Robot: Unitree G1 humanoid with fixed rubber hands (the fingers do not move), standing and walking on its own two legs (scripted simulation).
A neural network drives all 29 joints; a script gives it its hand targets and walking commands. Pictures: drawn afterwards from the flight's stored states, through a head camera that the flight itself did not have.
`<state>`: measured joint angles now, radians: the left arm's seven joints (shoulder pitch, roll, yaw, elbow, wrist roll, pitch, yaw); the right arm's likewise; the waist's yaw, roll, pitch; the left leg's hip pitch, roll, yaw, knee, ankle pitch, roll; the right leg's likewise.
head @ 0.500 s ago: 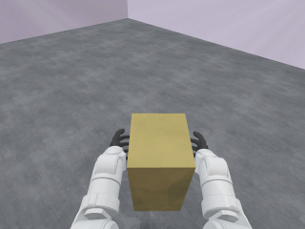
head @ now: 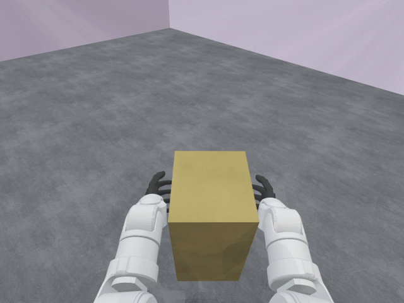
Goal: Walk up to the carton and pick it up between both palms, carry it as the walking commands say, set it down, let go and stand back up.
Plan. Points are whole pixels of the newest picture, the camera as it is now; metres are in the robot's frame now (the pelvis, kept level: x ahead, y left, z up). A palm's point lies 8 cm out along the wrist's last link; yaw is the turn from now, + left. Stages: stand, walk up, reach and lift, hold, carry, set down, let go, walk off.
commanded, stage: hold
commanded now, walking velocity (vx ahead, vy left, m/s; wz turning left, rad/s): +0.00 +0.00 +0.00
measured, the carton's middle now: (208, 220) +0.32 +0.02 +0.00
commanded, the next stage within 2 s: carry in 0.60 s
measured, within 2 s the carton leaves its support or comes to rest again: neither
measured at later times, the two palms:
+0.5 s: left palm (153, 203) +0.31 +0.14 +0.06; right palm (266, 207) +0.32 -0.11 +0.06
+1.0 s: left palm (209, 177) +0.35 +0.02 +0.12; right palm (325, 186) +0.34 -0.22 +0.11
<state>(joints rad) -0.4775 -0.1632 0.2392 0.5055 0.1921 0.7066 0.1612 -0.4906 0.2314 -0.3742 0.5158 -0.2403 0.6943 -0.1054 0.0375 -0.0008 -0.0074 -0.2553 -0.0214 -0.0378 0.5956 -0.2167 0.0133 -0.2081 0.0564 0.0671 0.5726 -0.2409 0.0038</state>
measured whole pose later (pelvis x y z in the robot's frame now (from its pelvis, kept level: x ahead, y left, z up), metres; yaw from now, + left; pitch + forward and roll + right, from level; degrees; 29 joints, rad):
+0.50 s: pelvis +0.00 +0.00 +0.00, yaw +0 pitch -7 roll -1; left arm -0.48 -0.16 0.24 0.51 0.19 0.71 0.16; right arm -0.49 0.23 -0.37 0.52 -0.24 0.69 -0.11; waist 0.04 0.00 -0.01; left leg -0.26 -0.02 -0.04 0.60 -0.22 0.01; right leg -0.21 0.06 0.07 0.57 -0.24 0.00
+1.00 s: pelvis +0.03 -0.09 +0.01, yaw -2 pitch -1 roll +2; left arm -0.43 -0.21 0.14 0.08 0.16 1.00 0.16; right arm -0.43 0.21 -0.23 0.00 -0.19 1.08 -0.14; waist 0.04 0.02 -0.03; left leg -0.39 0.04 -0.03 0.82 -0.33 -0.02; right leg -0.25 0.07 0.04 0.47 -0.20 -0.09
